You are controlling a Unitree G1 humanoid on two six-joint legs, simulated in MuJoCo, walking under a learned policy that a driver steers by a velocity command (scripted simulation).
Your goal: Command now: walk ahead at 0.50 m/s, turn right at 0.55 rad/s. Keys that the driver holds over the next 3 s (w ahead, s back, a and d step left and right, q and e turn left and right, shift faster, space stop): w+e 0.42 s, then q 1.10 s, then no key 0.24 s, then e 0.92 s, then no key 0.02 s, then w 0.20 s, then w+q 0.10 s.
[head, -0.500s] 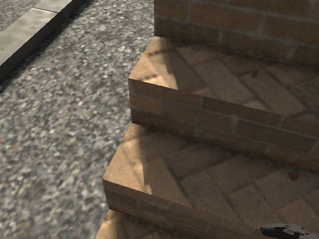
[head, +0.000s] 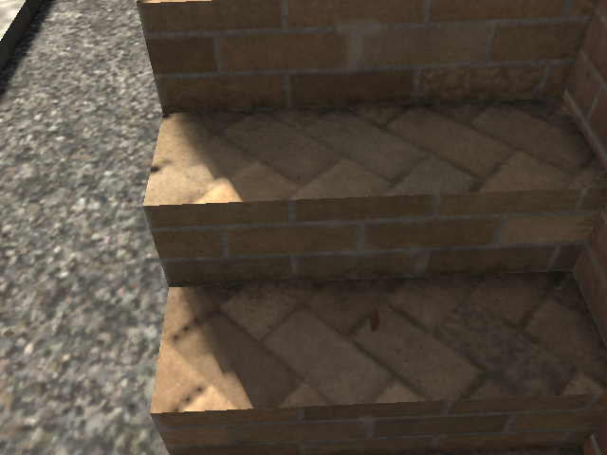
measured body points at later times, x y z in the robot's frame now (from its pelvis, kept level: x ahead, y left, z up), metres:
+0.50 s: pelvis +0.24 -0.08 +0.14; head +0.23 -0.07 +0.59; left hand +0.43 +0.10 +0.01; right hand +0.20 -0.31 +0.00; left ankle +0.11 +0.08 -0.41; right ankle +0.29 -0.16 -0.51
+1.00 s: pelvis +0.41 -0.10 +0.31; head +0.42 -0.10 +0.76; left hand +0.47 +0.14 +0.17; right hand +0.61 -0.32 +0.24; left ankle +0.48 -0.01 -0.30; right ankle +0.31 -0.18 -0.42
